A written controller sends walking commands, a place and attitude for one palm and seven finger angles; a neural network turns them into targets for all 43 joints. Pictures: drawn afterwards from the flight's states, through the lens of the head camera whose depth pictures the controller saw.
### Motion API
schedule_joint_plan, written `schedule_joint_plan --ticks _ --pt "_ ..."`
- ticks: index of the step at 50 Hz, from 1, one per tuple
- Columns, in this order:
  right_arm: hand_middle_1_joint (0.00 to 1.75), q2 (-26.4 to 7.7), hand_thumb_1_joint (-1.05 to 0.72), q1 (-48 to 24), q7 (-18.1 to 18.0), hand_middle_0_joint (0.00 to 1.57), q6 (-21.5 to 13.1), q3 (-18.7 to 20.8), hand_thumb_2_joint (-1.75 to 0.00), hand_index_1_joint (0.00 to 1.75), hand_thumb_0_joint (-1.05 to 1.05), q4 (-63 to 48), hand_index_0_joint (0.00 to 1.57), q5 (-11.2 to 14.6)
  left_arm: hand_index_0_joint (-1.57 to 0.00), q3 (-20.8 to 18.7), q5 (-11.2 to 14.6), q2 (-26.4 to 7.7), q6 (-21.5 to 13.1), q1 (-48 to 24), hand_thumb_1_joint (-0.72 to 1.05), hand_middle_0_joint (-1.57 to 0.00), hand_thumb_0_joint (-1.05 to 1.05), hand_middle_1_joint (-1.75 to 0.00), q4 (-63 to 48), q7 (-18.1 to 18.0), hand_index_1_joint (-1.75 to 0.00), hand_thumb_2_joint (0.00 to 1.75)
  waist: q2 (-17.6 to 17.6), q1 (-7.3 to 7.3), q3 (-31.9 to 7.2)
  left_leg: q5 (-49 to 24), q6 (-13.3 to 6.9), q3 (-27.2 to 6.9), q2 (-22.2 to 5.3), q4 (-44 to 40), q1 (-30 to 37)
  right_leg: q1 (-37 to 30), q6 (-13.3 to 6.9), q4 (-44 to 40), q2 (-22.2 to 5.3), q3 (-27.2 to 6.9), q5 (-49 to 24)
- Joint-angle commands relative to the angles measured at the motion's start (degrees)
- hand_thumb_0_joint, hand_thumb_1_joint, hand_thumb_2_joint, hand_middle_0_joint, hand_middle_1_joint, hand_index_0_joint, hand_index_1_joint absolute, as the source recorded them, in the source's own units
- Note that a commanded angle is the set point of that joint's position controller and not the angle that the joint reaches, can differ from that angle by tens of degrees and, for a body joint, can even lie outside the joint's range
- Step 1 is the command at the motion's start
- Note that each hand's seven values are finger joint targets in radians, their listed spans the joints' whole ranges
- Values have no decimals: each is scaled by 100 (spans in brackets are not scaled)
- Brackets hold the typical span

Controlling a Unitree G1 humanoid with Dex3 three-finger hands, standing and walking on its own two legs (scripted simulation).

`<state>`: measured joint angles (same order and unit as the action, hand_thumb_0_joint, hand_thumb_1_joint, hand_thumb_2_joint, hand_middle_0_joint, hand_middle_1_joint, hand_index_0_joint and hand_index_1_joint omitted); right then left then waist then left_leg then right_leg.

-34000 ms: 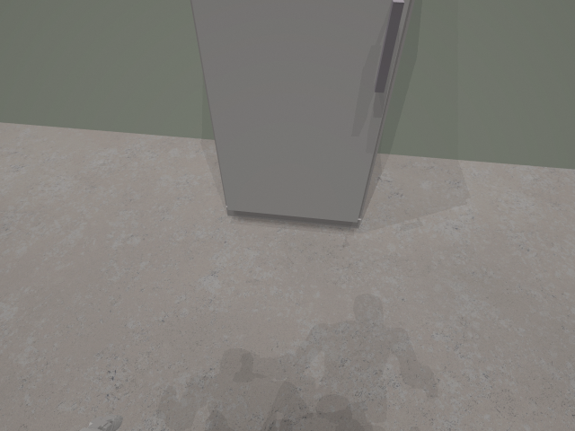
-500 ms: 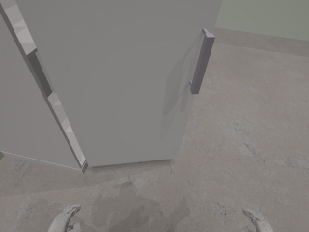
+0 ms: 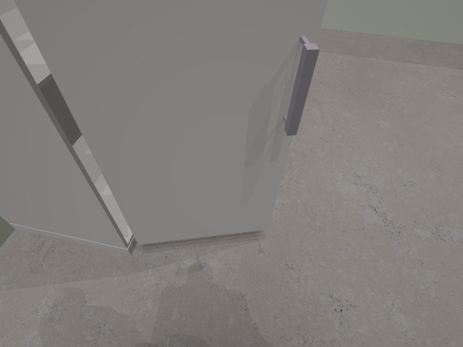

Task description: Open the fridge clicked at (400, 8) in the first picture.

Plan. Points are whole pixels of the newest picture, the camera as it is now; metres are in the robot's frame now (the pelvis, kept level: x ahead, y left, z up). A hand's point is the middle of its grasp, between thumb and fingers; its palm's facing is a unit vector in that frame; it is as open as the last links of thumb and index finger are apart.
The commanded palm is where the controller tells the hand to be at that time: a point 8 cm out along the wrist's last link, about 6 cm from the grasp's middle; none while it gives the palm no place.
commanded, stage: let the arm hang, fingers relaxed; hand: right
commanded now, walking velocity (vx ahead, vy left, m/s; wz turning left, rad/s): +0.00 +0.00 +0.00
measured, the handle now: (296, 89) +0.67 -0.12 +0.09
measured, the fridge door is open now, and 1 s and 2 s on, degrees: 70 70 70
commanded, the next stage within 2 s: look to check the result in 0.40 s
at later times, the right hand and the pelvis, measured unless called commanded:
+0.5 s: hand out of the picture +0.04 -0.19 -0.17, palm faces +0.00 +0.97 -0.22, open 7.3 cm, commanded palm none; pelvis +0.01 +0.00 +0.00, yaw +0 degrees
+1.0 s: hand out of the picture +0.09 -0.22 -0.16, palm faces -0.01 +0.96 -0.30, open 7.4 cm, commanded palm none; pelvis +0.02 +0.01 +0.01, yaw +0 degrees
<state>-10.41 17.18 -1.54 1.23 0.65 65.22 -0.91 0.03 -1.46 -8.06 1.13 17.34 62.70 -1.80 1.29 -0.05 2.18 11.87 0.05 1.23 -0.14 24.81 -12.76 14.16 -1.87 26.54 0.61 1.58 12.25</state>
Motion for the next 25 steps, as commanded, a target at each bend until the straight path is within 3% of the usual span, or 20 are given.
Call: schedule_joint_plan --ticks 1,4,7,12,22,25 --pt "30 -536 -90 66 -26 20 -147 118 -90 30 0 -220 20 -5 -20 -179 12 -681 -126 223 90 -20 0 -30 -152 -35 -30 90 -146 40 172 341 -259 -506 -448 -495 -141 166 -91 -738 -606 -670 268" --pt "30 -505 -90 16 -24 20 -141 126 -90 30 0 -229 20 -12 -20 -177 5 -691 -138 157 90 -20 0 -30 -135 -39 -30 90 -94 28 264 255 -243 -492 -421 -446 -141 226 -94 -830 -627 -719 312" --pt "30 -510 -90 -52 -30 20 -161 142 -90 30 0 -251 20 -14 -20 -173 9 -671 -165 124 90 -20 0 -30 -120 -36 -30 90 -166 21 94 4 -220 -474 -461 -415 9 113 -80 -757 -623 -674 -84" --pt "30 -554 -90 -171 -21 20 -157 156 -90 30 0 -291 20 -12 -20 -166 2 -723 -172 -20 90 -20 0 -30 -132 -37 -30 90 122 15 147 -37 -211 -473 -454 -427 47 115 -63 -821 -642 -700 -120" --pt "30 -797 -90 -429 4 20 -211 184 -90 30 0 -332 20 -4 -20 -204 16 -1007 -199 -253 90 -20 0 -30 -140 -32 -30 90 -79 44 -173 -422 -216 -505 -519 -484 207 -283 -48 -727 -674 -636 -639" --pt "30 -881 -90 -490 6 20 -220 189 -90 30 0 -325 20 -8 -20 -219 30 -1096 -185 -357 90 -20 0 -30 -151 -27 -30 90 -121 52 -106 -396 -227 -537 -523 -562 157 -348 -39 -716 -667 -627 -640"
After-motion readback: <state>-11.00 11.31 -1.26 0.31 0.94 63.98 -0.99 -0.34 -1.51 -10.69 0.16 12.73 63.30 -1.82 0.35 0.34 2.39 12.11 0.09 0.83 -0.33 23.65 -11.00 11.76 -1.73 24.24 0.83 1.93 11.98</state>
